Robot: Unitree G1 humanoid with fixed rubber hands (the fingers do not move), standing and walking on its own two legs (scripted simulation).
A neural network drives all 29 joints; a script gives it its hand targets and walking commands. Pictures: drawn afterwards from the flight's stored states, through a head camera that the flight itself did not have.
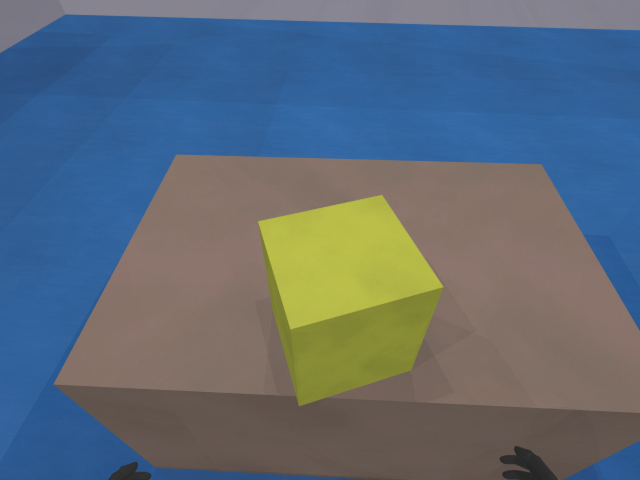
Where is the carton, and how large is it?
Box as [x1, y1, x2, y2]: [258, 195, 442, 405]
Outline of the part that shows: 381,195 258,221 273,313 299,405 410,370 441,292 442,285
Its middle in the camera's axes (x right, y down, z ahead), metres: +0.03 +0.10 +0.64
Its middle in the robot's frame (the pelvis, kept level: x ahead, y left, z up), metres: +0.43 -0.02 -0.06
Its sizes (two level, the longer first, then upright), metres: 0.210 0.200 0.250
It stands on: a pedestal, 0.57 m high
